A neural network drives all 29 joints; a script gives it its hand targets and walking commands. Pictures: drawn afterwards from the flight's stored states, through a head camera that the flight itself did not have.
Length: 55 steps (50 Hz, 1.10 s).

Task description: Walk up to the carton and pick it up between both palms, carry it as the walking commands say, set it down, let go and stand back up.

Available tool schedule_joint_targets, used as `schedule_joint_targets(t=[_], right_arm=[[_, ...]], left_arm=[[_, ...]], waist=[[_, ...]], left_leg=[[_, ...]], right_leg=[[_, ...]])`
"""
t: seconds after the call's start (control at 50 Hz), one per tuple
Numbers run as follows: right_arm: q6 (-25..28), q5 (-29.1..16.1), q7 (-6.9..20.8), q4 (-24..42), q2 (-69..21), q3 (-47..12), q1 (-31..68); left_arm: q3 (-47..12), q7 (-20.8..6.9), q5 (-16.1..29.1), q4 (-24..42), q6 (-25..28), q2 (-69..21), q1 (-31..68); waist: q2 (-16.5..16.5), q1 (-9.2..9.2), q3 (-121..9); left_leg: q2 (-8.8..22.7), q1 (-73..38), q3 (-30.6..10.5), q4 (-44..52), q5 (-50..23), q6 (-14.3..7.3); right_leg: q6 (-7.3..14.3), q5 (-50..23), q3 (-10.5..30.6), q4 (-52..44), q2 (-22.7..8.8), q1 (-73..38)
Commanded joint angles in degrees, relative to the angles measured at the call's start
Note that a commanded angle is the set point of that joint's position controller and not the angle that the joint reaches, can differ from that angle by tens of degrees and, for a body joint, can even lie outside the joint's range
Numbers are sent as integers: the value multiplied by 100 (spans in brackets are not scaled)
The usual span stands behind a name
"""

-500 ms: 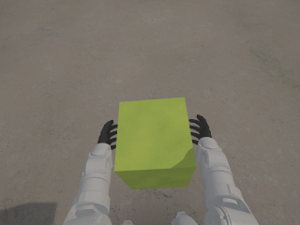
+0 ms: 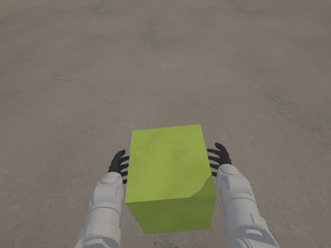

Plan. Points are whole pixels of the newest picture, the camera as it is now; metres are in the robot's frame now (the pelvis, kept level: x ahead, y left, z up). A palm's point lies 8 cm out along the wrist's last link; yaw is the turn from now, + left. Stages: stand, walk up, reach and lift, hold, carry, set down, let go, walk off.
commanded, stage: reach and lift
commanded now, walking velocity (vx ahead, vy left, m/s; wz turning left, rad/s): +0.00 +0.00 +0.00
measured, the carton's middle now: (171, 181) +0.34 -0.01 -0.06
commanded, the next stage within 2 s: hold in 1.50 s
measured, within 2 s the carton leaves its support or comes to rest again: neither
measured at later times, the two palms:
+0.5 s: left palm (110, 168) +0.30 +0.14 +0.08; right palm (230, 163) +0.31 -0.15 +0.08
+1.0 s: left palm (110, 170) +0.30 +0.14 +0.07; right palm (230, 164) +0.31 -0.15 +0.07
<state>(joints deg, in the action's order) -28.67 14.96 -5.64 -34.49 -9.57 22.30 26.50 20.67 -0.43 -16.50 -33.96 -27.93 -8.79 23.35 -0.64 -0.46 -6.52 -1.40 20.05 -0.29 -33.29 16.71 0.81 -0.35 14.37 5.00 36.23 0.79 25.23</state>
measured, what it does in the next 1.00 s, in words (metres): stands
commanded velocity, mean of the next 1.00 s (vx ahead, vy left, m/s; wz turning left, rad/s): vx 0.00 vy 0.00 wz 0.00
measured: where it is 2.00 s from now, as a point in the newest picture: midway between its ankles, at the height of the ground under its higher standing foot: outside the picture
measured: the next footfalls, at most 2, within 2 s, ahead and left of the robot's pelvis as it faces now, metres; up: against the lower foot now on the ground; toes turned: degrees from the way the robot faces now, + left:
none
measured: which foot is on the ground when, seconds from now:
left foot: down 0.00-1.00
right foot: down 0.00-1.00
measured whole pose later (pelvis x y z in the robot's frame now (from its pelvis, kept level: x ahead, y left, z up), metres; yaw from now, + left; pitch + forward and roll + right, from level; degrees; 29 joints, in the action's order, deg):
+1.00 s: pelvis +0.00 +0.00 +0.01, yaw -1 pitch -8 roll +2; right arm -41.1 15.0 -5.9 -28.7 -9.6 20.2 26.0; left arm 17.7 -0.6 -16.8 -28.0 -41.6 -8.3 23.8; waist -0.6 -0.5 -2.1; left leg -1.2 2.6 -0.3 -25.7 14.8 0.8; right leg -0.3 13.2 5.2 30.0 0.8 8.4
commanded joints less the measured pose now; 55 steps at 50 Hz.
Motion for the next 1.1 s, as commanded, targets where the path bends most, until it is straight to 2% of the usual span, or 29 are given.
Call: schedule_joint_targets(t=[0.0, 0.26, 0.44, 0.62, 0.9, 1.08], right_arm=[[-361, -1002, 1958, -63, -6438, -3353, 2505], [-1065, -1296, 1952, 338, -6470, -3470, 2670], [-1386, -1297, 1944, 416, -6122, -3259, 2907], [-1359, -1273, 1937, 472, -5900, -3189, 3302], [-1354, -1366, 1918, 755, -5919, -3402, 2925], [-1412, -1377, 1932, 854, -5946, -3451, 2604]], left_arm=[[-2836, -1318, 1003, 600, -73, -5580, 3348], [-3022, -1276, 1315, 1107, -768, -5519, 3602], [-2788, -1218, 1297, 1002, -1142, -5344, 3677], [-2549, -1172, 1212, 824, -1156, -5360, 3738], [-2850, -1142, 1291, 1149, -1129, -5471, 3444], [-3031, -1165, 1364, 1438, -1157, -5473, 3324]], waist=[[364, 502, -1367], [341, 489, -773], [335, 459, -255], [351, 475, -238], [332, 450, -580], [327, 378, -590]], left_leg=[[-400, -324, -310, 753, -1228, -219], [-338, -998, -304, 1190, -944, -190], [-272, -1226, -304, 1415, -689, -182], [-263, -1300, -274, 1374, -610, -153], [-254, -1553, -339, 1361, -1186, -133], [-254, -1614, -361, 1397, -1241, -139]], right_leg=[[-196, -1316, -67, -891, 505, -1886], [-182, -1000, -100, -1232, 456, -2265], [-145, -697, -83, -1432, 382, -2315], [-118, -544, -41, -1449, 351, -2329], [-156, -1194, -49, -1410, 366, -2465], [-169, -1290, -44, -1448, 368, -2495]])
